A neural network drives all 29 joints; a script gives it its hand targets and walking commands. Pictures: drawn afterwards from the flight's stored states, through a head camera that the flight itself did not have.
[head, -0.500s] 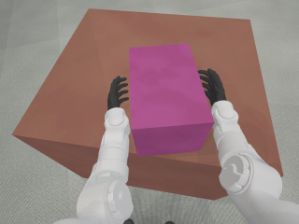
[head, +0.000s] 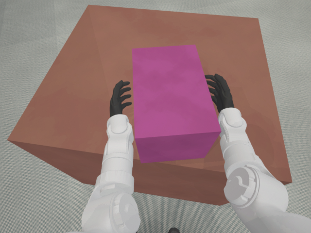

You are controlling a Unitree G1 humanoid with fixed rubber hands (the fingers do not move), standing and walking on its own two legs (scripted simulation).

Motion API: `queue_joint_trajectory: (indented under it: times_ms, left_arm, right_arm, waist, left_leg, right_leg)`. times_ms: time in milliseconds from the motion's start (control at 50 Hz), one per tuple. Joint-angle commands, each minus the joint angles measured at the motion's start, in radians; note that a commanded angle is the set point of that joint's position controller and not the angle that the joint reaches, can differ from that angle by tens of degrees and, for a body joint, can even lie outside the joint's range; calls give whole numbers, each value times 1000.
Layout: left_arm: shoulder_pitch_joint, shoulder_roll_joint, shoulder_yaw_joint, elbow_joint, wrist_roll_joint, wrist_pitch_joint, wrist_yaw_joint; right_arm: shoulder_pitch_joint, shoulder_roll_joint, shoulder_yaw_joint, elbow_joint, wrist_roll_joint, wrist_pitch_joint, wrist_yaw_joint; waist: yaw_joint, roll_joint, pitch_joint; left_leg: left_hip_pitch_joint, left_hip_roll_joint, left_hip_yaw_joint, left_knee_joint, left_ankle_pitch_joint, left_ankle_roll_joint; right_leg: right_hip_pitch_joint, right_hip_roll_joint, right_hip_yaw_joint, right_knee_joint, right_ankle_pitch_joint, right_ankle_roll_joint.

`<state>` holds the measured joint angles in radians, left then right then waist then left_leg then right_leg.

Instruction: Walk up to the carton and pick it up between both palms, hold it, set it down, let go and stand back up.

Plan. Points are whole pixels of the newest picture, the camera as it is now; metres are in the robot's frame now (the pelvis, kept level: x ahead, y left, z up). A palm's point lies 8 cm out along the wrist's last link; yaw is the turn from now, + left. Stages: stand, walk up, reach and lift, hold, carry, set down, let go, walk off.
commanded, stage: set down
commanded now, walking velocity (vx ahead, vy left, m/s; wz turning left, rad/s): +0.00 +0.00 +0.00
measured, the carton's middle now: (168, 103) +0.46 +0.01 +0.00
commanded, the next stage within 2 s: none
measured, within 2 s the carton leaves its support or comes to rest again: neither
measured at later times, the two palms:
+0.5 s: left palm (118, 113) +0.39 +0.14 +0.04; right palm (223, 105) +0.44 -0.13 +0.04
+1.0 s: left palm (111, 105) +0.41 +0.16 +0.05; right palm (231, 89) +0.48 -0.15 +0.05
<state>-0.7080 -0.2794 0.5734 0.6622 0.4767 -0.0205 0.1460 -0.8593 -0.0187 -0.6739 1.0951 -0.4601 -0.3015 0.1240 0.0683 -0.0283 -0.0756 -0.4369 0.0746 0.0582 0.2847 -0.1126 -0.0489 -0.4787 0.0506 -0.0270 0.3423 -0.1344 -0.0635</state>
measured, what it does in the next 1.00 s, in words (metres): stands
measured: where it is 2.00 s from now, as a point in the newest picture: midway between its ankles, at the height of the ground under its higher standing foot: outside the picture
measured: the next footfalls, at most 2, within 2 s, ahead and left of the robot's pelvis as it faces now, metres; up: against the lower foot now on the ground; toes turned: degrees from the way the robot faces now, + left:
none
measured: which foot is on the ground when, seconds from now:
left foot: down 0.00-1.00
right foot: down 0.00-1.00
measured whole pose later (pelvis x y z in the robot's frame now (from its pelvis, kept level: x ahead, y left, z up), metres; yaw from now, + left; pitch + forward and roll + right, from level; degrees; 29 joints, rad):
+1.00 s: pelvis -0.01 +0.00 -0.01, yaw -1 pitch +23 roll +0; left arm -0.86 -0.07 0.20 0.98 0.01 -0.06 0.27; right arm -1.06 -0.36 0.00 1.37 0.20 -0.19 0.04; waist 0.18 0.02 -0.22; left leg -0.69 0.11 0.06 0.46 -0.17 -0.06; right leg -0.69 0.07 -0.02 0.42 -0.13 -0.06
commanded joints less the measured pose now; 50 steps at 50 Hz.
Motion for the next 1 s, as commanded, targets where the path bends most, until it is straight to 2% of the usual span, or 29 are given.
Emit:
queue_joint_trajectory:
  times_ms: [0, 240, 360, 440, 540, 600, 700, 760, 860, 980]
  left_arm:
    - [-432, -345, -239, -22, 19, -14, -42]
    - [-418, -317, -225, -34, 26, -26, -39]
    - [-419, -198, -193, -47, 10, -36, -12]
    - [-462, -52, -198, -61, -51, -57, 41]
    - [-560, 140, -336, -21, -257, -81, 149]
    - [-579, 185, -369, 63, -336, -82, 164]
    - [-570, 242, -366, 170, -392, -92, 149]
    - [-570, 263, -362, 188, -407, -94, 138]
    - [-589, 292, -373, 150, -434, -103, 126]
    - [-607, 313, -413, 41, -479, -94, 123]
  right_arm:
    - [-435, 362, 186, 17, -54, 6, 82]
    - [-429, 335, 186, -13, -55, 1, 74]
    - [-440, 197, 184, -33, -11, 8, 47]
    - [-493, 18, 229, -53, 94, 13, -2]
    - [-608, -234, 446, -35, 380, 44, -85]
    - [-647, -296, 539, -17, 482, 69, -106]
    - [-672, -392, 609, 59, 575, 78, -113]
    - [-680, -433, 631, 106, 609, 72, -110]
    - [-705, -480, 647, 115, 640, 57, -99]
    - [-740, -530, 681, 54, 696, 54, -73]
  waist:
    - [16, -61, -528]
    - [16, -61, -543]
    - [26, -65, -566]
    - [39, -54, -629]
    - [65, -21, -799]
    - [82, -56, -836]
    - [102, -104, -828]
    - [100, -117, -808]
    - [90, -121, -831]
    - [90, -109, -936]
  left_leg:
    - [217, -33, 74, 35, 244, 79]
    - [226, -35, 76, 40, 265, 80]
    - [226, -41, 78, 45, 285, 76]
    - [189, -46, 75, 62, 299, 66]
    - [87, -38, 55, 134, 282, 41]
    - [30, -37, 51, 164, 234, 32]
    - [-31, -38, 53, 185, 227, 10]
    - [-54, -38, 53, 188, 234, 1]
    - [-79, -41, 53, 191, 245, -8]
    - [-60, -45, 41, 203, 306, -19]
  right_leg:
    - [323, -46, -50, 19, 359, 79]
    - [320, -44, -48, 20, 366, 80]
    - [331, -38, -36, 22, 380, 84]
    - [341, -28, -17, 30, 405, 81]
    - [312, 2, 14, 76, 444, 55]
    - [317, 7, 24, 103, 437, 54]
    - [345, 13, 39, 132, 450, 56]
    - [361, 17, 45, 142, 479, 61]
    - [397, 18, 51, 157, 549, 72]
    - [429, 22, 47, 169, 649, 76]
